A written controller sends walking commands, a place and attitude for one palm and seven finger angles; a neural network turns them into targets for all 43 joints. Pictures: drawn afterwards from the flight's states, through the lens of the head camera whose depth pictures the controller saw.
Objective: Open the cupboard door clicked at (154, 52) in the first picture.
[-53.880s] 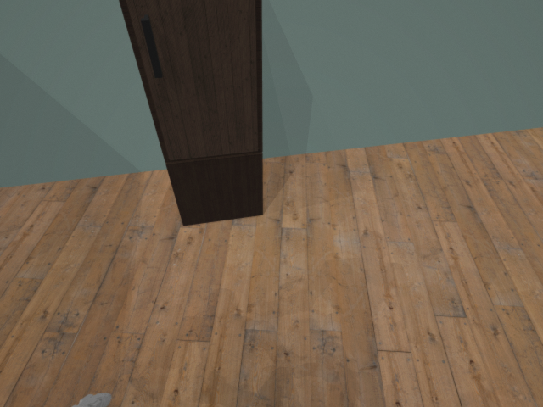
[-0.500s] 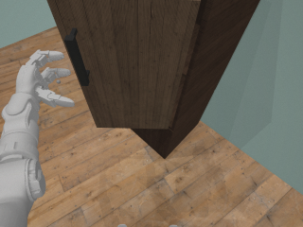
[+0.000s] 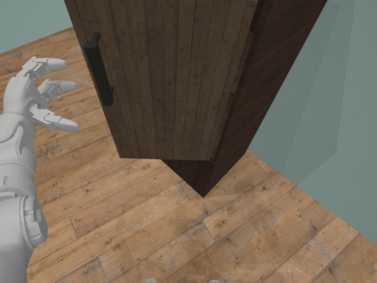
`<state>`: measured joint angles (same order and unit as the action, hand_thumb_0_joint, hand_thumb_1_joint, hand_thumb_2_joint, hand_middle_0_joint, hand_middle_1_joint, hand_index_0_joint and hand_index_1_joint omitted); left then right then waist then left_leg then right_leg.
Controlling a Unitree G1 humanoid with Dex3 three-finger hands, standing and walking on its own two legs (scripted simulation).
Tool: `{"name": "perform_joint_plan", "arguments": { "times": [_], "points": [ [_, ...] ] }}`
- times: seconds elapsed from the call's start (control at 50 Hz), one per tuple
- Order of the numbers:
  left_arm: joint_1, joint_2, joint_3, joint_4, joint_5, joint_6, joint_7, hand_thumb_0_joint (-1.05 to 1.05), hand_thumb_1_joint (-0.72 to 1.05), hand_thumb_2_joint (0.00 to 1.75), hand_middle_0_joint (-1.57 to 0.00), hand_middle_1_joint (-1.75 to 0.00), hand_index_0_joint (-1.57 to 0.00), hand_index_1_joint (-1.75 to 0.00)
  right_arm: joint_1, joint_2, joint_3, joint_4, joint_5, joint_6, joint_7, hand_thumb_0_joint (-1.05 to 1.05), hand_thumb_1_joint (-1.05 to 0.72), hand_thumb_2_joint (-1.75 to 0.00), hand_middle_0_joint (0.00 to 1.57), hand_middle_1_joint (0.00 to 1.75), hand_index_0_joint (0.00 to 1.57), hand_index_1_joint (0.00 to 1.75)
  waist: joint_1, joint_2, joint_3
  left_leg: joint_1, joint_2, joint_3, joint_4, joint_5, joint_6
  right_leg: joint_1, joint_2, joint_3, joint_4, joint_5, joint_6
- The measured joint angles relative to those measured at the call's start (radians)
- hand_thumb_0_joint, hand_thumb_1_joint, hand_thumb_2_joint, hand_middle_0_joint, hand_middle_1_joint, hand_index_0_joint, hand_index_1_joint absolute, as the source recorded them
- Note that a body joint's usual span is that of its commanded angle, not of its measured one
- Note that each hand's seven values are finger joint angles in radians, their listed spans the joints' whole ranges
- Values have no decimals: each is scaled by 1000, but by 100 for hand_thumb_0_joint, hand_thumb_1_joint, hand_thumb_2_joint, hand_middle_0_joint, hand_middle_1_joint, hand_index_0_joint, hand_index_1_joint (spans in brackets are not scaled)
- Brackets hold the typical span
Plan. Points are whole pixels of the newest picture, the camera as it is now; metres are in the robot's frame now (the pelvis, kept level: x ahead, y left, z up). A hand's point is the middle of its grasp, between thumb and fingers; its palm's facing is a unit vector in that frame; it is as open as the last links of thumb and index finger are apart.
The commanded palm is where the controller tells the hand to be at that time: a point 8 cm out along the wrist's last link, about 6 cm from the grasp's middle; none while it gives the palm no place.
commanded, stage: move the hooked fingers beside the handle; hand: left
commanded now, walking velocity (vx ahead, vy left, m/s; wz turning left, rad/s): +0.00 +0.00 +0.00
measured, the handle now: (102, 71) +0.54 +0.18 +0.12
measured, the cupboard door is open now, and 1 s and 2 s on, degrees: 43 43 43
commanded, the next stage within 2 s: slide the fingers in behind the handle in 0.60 s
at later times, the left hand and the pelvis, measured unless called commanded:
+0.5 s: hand (65, 94) +0.47 +0.24 +0.12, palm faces -0.03 -1.00 +0.01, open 14.0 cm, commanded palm +0.45 +0.29 +0.11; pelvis +0.01 +0.01 +0.00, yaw +0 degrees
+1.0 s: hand (77, 97) +0.46 +0.22 +0.12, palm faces -0.05 -1.00 +0.01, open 14.0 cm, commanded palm +0.44 +0.27 +0.11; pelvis +0.00 +0.00 +0.00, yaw +1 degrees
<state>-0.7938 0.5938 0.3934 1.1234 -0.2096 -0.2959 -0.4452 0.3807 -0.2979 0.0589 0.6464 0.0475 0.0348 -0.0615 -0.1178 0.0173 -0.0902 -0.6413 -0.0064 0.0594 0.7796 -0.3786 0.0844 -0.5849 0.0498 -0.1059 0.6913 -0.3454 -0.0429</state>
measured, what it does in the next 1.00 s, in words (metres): stands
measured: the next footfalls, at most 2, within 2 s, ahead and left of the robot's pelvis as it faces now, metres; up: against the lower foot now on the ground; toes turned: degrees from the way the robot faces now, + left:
none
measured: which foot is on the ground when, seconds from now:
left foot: down 0.00-1.00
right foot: down 0.00-1.00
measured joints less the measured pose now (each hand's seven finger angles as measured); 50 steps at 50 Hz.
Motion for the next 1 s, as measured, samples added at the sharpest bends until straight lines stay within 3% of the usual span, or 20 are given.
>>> {"name": "perform_joint_plan", "arguments": {
  "times": [0.38,0.52,0.62,0.72,1.0],
  "points": [
    [-11,-5,-6,0,28,17,34,-2,-50,30,-30,-120,-30,-120,6,8,0,-20,-10,5,10,1,-91,-90,21,30,20,30,-10,9,-3,-14,-3,6,5,-10,7,-15,-3,8,3,-6,10],
    [6,-32,-4,-39,9,-2,27,-2,-50,30,-30,-120,-30,-120,11,11,-5,2,-10,12,13,1,-91,-90,21,30,20,30,0,9,-9,-2,-2,5,-3,-11,5,-2,-1,8,-6,-6,9],
    [-1,-14,1,-10,22,26,32,-2,-50,30,-30,-120,-30,-120,5,8,-3,-8,-9,16,11,1,-91,-90,21,30,20,30,-9,8,-12,2,-1,5,-5,-11,2,1,1,9,-7,-7,5],
    [40,-11,18,-40,17,15,26,-2,-50,30,-30,-120,-30,-120,6,4,-7,-24,-9,18,14,1,-91,-90,20,30,20,30,-2,10,-13,11,4,11,-11,-9,-1,6,6,15,-11,-3,3],
    [-12,-62,-59,-34,5,21,46,-2,-50,30,-30,-120,-30,-120,-26,1,-6,-6,-4,0,8,1,-91,-90,20,30,20,30,4,7,1,0,-4,-10,1,-1,-7,1,-2,-7,5,-7,-6]
  ]
}}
